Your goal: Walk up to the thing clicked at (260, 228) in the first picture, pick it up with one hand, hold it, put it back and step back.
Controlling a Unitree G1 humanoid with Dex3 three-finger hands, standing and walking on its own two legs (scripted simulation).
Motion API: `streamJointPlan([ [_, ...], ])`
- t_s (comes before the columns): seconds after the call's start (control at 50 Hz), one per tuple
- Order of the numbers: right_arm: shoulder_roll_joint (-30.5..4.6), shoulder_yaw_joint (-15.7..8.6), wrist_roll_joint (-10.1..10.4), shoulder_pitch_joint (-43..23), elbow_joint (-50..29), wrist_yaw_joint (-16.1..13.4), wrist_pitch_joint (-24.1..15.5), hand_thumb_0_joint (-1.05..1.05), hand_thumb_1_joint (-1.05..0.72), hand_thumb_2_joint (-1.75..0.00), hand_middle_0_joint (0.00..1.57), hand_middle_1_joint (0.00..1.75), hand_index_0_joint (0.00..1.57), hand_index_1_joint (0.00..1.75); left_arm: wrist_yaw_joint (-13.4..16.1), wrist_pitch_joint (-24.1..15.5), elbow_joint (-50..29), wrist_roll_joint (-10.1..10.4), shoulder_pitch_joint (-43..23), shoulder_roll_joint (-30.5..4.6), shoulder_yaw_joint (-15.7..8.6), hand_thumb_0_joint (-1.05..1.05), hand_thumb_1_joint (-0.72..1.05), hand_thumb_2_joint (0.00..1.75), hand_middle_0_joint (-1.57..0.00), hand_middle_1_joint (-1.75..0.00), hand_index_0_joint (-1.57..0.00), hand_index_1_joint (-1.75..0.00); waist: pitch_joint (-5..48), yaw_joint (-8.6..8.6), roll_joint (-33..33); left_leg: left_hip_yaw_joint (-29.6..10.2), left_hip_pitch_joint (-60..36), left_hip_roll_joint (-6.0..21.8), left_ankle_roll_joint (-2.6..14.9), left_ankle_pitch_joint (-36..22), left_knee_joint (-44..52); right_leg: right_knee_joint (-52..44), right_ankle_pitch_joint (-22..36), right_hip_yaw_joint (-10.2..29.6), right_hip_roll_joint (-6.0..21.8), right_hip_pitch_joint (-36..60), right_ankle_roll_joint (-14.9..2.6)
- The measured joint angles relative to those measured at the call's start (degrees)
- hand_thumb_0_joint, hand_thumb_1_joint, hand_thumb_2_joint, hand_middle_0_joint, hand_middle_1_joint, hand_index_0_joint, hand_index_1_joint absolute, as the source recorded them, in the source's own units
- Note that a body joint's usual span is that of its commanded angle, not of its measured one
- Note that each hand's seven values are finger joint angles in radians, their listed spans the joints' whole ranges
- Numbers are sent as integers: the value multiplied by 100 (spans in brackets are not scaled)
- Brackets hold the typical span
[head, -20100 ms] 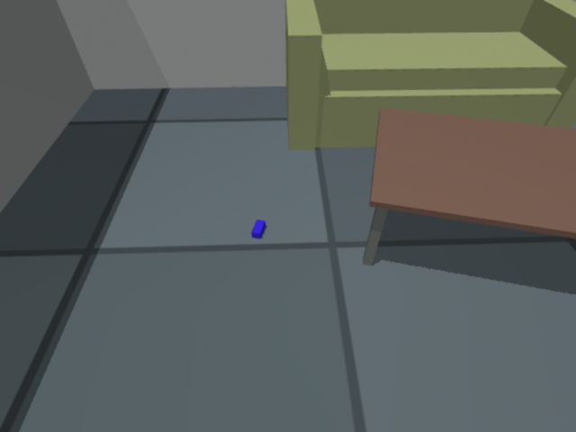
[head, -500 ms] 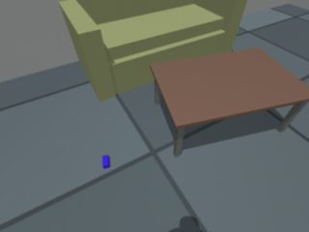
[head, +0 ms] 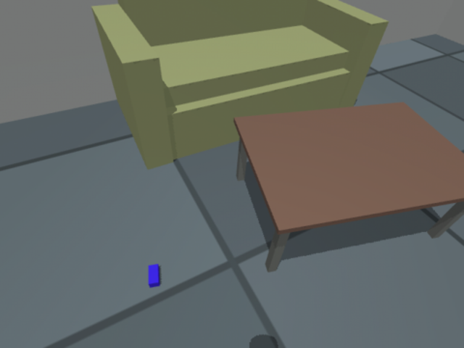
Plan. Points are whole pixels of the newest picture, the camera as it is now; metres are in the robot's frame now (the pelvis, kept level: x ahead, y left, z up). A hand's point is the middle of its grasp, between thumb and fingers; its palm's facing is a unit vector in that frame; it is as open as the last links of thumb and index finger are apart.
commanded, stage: walk up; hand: left
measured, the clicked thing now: (154, 275) +0.60 +0.31 -0.74
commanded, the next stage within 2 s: none
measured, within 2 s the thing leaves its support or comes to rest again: neither
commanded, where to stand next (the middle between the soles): +0.15 -0.01 m, yaw +1 degrees
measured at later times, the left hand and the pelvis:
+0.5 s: hand (115, 346) +0.19 +0.22 -0.14, palm faces -0.05 -0.94 -0.32, open 7.4 cm; pelvis +0.07 -0.01 +0.00, yaw -1 degrees
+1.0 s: hand out of the picture +0.17 +0.24 -0.13, palm faces +0.03 -0.94 -0.33, open 7.4 cm; pelvis +0.10 -0.02 +0.02, yaw +1 degrees
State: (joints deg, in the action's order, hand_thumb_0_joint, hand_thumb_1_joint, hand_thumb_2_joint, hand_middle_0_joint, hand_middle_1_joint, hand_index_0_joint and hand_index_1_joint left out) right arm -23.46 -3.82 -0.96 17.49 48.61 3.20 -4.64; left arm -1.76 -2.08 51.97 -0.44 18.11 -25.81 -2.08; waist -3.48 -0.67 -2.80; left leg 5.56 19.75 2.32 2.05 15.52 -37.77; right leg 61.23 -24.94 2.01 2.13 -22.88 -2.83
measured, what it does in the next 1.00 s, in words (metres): walks ahead: right foot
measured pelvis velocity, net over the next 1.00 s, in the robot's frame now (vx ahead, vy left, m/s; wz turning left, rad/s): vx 0.10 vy -0.02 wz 0.02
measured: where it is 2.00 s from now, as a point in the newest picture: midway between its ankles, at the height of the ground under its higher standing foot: outside the picture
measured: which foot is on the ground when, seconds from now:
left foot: down 0.00-1.00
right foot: up 0.00-0.26, down 0.28-1.00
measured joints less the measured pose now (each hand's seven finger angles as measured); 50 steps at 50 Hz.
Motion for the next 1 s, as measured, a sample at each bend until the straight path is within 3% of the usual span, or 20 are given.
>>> streamJointPlan([
  [0.12, 38, 121, 5, 275, 44, -118, -8, 1, -90, -89, 20, 30, 21, 30, -63, -8, -54, 4, -187, 20, -33, 1, 90, 89, -20, -30, -20, -30, -166, -84, -67, 93, -636, -47, 9, -58, 666, -739, 516, -236, 172, -537, 157],
  [0.2, 11, 178, 31, 302, 95, -215, 71, 1, -90, -89, 20, 30, 21, 30, -12, 48, -86, 11, -438, 128, -25, 1, 90, 89, -20, -30, -20, -30, -326, -130, 40, 83, -753, -33, -43, 114, 576, -1653, 1051, -340, 200, -458, 132],
  [0.28, 37, 254, 113, 204, 183, -270, 224, 1, -90, -89, 20, 30, 21, 30, 44, 29, -44, 11, -642, 194, -17, 1, 90, 89, -20, -30, -20, -30, -332, -122, 92, 71, -602, -6, -159, 580, -67, -2603, 1603, -383, 66, 71, 64],
  [0.32, 38, 275, 141, -7, 281, -314, 310, 1, -90, -89, 20, 30, 21, 30, 79, 30, 33, -5, -792, 319, -4, 1, 90, 89, -20, -30, -20, -30, -375, -110, 289, -73, -452, 98, -151, 929, -486, -2437, 1381, -430, -61, 45, 185],
  [0.38, 93, 318, 154, -296, 425, -355, 368, 1, -90, -89, 20, 30, 21, 30, 72, 73, 80, -9, -1027, 469, 122, 1, 90, 89, -20, -30, -20, -30, -384, -72, 385, -321, -314, -56, -84, 1609, -727, -2293, 1292, -442, -51, -18, 177],
  [0.44, 180, 361, 140, -482, 614, -340, 298, 1, -90, -89, 20, 30, 21, 30, 63, 161, 152, -9, -1216, 555, 196, 1, 90, 89, -20, -30, -20, -30, -328, -23, 305, -283, -461, -154, -169, 552, -225, -2285, 1288, -383, 37, -20, 236],
  [0.46, 209, 373, 105, -503, 682, -332, 281, 1, -90, -89, 20, 30, 21, 30, 56, 196, 207, 7, -1261, 586, 205, 1, 90, 89, -20, -30, -20, -30, -275, -15, 272, -270, -518, -186, -186, 443, -101, -2331, 1298, -369, 66, 8, 256],
  [0.64, 284, 493, 14, -670, 1293, -255, 233, 1, -90, -89, 20, 30, 21, 30, 7, 183, 831, 53, -1374, 627, 198, 1, 90, 89, -21, -30, -20, -30, 67, 66, 137, -320, -1026, -201, -194, 180, 854, -3296, 1646, -444, 51, 554, 307],
  [1.0, 191, 359, 44, -1281, 1600, -310, 318, 1, -90, -89, 20, 30, 21, 30, 57, 214, 1509, 45, -1332, 546, 144, 1, 90, 89, -20, -30, -20, -30, 49, 167, 271, -471, -1545, -163, -260, -72, 1662, -3951, 1750, -618, 8, 1069, 291],
])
